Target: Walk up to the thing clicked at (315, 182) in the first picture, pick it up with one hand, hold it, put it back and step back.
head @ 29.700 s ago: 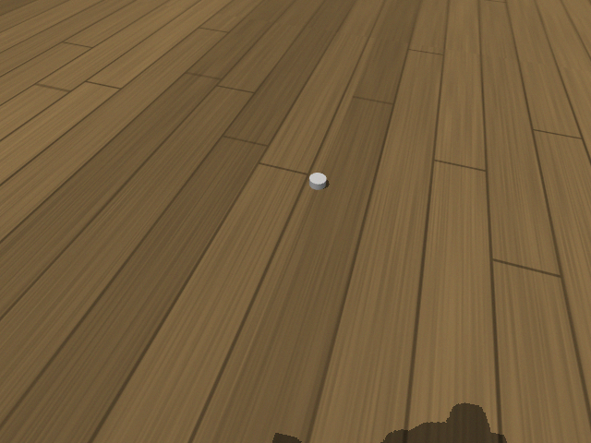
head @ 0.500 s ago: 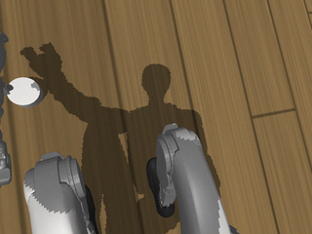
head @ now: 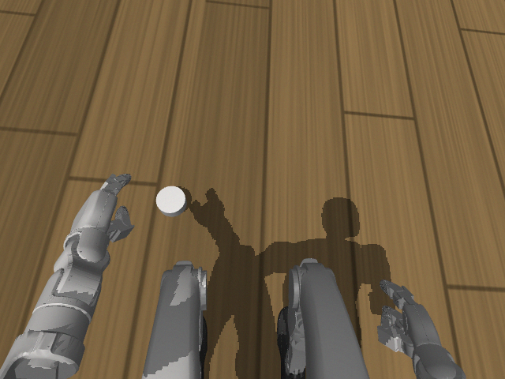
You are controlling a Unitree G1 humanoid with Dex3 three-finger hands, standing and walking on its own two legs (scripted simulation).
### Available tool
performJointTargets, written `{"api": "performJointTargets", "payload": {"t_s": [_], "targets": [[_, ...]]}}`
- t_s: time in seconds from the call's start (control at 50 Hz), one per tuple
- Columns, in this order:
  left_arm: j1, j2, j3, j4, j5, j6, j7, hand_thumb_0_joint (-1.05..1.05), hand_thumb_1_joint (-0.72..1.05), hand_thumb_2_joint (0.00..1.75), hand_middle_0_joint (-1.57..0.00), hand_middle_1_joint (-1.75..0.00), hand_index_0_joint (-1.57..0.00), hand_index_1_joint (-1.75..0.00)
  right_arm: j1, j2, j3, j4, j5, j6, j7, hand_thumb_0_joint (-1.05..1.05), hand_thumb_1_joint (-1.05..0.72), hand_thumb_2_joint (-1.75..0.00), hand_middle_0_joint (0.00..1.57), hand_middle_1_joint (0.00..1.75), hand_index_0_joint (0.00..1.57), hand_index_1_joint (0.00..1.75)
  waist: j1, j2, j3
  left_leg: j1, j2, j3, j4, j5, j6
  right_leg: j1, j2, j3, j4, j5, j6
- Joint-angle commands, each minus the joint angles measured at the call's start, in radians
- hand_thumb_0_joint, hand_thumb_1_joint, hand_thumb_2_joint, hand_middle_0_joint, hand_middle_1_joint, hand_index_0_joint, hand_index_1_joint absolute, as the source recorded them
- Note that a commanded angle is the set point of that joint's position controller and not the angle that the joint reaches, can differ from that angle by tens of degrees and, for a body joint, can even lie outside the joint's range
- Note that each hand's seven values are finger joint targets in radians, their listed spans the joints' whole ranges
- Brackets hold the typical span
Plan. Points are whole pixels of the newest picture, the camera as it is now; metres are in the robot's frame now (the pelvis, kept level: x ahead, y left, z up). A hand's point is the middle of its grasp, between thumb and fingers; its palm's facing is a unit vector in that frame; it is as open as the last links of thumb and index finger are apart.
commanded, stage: home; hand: left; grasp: from above
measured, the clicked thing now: (171, 201) +0.53 +0.22 -0.48
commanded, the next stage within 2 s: none
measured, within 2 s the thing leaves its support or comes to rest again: neither
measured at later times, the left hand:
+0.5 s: hand (82, 259) +0.27 +0.19 +0.09, palm faces +0.09 -0.97 -0.22, open 7.4 cm
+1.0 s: hand (24, 300) +0.23 +0.19 +0.17, palm faces +0.12 -0.97 -0.20, open 7.4 cm
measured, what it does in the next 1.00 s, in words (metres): rises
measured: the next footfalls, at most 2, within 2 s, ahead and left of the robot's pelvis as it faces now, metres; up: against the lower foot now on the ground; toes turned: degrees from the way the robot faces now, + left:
none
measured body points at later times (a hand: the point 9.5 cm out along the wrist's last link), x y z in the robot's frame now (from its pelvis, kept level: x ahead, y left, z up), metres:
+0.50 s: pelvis +0.05 +0.00 +0.17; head +0.13 +0.02 +0.62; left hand +0.26 +0.24 +0.11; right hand +0.21 -0.24 +0.09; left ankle +0.08 +0.12 -0.46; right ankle +0.09 -0.14 -0.46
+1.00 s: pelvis +0.08 +0.00 +0.22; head +0.10 +0.01 +0.67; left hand +0.22 +0.24 +0.19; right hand +0.27 -0.23 +0.16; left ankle +0.08 +0.12 -0.46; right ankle +0.09 -0.14 -0.46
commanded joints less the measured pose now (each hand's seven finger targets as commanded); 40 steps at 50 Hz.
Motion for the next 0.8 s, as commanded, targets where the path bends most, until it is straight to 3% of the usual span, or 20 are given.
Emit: {"api": "performJointTargets", "payload": {"t_s": [0.0, 0.08, 0.1, 0.14, 0.2, 0.22, 0.28, 0.48, 0.58, 0.72, 0.78], "targets": [[-0.140, 0.130, 0.070, -0.301, -0.124, 0.017, 0.041, 0.00, 0.90, 0.91, -0.20, -0.31, -0.20, -0.31, 0.075, -0.143, -0.044, -0.093, 0.016, -0.055, -0.053, 0.00, -0.90, -0.90, 0.20, 0.30, 0.20, 0.30, -0.040, 0.105, -0.501, 0.516, -0.012, -0.010, -0.389, 0.025, 0.029, 0.388, 0.030, 0.003, -0.328, 0.074, -0.047], [0.015, 0.075, 0.059, -0.347, -0.225, 0.063, 0.051, 0.00, 0.90, 0.90, -0.20, -0.30, -0.20, -0.30, 0.047, -0.113, -0.025, -0.117, 0.022, -0.081, -0.084, 0.00, -0.90, -0.90, 0.20, 0.30, 0.20, 0.30, -0.042, 0.069, -0.414, 0.575, -0.012, 0.002, -0.487, -0.005, 0.034, 0.490, 0.033, 0.017, -0.448, 0.038, -0.043], [0.019, 0.091, 0.084, -0.381, -0.249, 0.074, 0.057, 0.00, 0.90, 0.90, -0.20, -0.30, -0.20, -0.30, 0.044, -0.113, -0.021, -0.123, 0.022, -0.086, -0.093, 0.00, -0.90, -0.90, 0.20, 0.30, 0.20, 0.30, -0.029, 0.069, -0.432, 0.614, -0.013, 0.002, -0.509, -0.005, 0.035, 0.531, 0.032, 0.025, -0.475, 0.041, -0.043], [0.082, 0.052, 0.065, -0.409, -0.282, 0.099, 0.060, 0.00, 0.90, 0.90, -0.20, -0.30, -0.20, -0.30, 0.044, -0.097, -0.010, -0.120, 0.024, -0.099, -0.108, 0.00, -0.90, -0.90, 0.20, 0.30, 0.20, 0.30, -0.036, 0.072, -0.411, 0.667, -0.012, 0.012, -0.550, 0.033, 0.033, 0.590, 0.034, 0.028, -0.527, 0.071, -0.041], [0.180, 0.033, 0.095, -0.432, -0.333, 0.134, 0.071, 0.00, 0.90, 0.90, -0.20, -0.30, -0.20, -0.30, 0.058, -0.080, 0.006, -0.124, 0.030, -0.115, -0.132, 0.00, -0.90, -0.90, 0.20, 0.30, 0.20, 0.30, -0.021, 0.040, -0.370, 0.737, -0.012, 0.004, -0.619, 0.079, 0.033, 0.683, 0.037, 0.028, -0.600, 0.108, -0.040], [0.207, 0.010, 0.081, -0.451, -0.343, 0.139, 0.068, 0.00, 0.90, 0.90, -0.20, -0.30, -0.20, -0.30, 0.065, -0.074, 0.012, -0.124, 0.029, -0.123, -0.141, 0.00, -0.90, -0.90, 0.20, 0.30, 0.20, 0.30, -0.024, 0.046, -0.347, 0.757, -0.011, 0.001, -0.646, 0.098, 0.032, 0.711, 0.037, 0.025, -0.619, 0.127, -0.039], [0.299, -0.015, 0.096, -0.479, -0.368, 0.155, 0.065, 0.00, 0.90, 0.90, -0.20, -0.30, -0.20, -0.30, 0.089, -0.063, 0.020, -0.120, 0.026, -0.142, -0.167, 0.00, -0.90, -0.90, 0.20, 0.30, 0.20, 0.30, -0.017, 0.052, -0.324, 0.839, -0.008, 0.005, -0.708, 0.172, 0.029, 0.795, 0.038, 0.020, -0.677, 0.192, -0.038], [0.628, -0.066, 0.080, -0.663, -0.400, 0.204, 0.046, 0.00, 0.90, 0.90, -0.20, -0.30, -0.20, -0.30, 0.158, -0.050, 0.023, -0.166, 0.012, -0.189, -0.212, 0.00, -0.90, -0.90, 0.20, 0.30, 0.20, 0.30, 0.011, 0.064, -0.211, 1.102, -0.009, 0.022, -0.920, 0.382, 0.013, 1.045, 0.056, -0.011, -0.880, 0.353, -0.034], [0.738, -0.077, 0.068, -0.757, -0.409, 0.233, 0.036, 0.00, 0.90, 0.90, -0.20, -0.30, -0.20, -0.30, 0.159, -0.041, 0.025, -0.188, 0.011, -0.210, -0.227, 0.00, -0.90, -0.90, 0.20, 0.30, 0.20, 0.30, 0.012, 0.032, -0.117, 1.145, -0.019, 0.044, -0.984, 0.381, 0.023, 1.124, 0.060, -0.016, -0.981, 0.357, -0.029], [0.799, -0.076, 0.060, -0.819, -0.401, 0.249, 0.005, 0.00, 0.90, 0.90, -0.20, -0.30, -0.20, -0.30, 0.149, -0.048, 0.018, -0.195, -0.002, -0.244, -0.234, 0.00, -0.90, -0.90, 0.20, 0.30, 0.20, 0.30, 0.017, 0.017, -0.030, 1.178, -0.019, 0.039, -1.046, 0.372, 0.023, 1.146, 0.065, -0.036, -1.027, 0.332, -0.026], [0.781, -0.079, 0.058, -0.815, -0.400, 0.249, -0.007, 0.00, 0.90, 0.90, -0.20, -0.30, -0.20, -0.30, 0.149, -0.052, 0.014, -0.188, -0.006, -0.259, -0.234, 0.00, -0.90, -0.90, 0.20, 0.30, 0.20, 0.30, 0.003, 0.003, -0.022, 1.195, -0.020, 0.043, -1.045, 0.377, 0.025, 1.148, 0.063, -0.035, -1.031, 0.339, -0.023]]}}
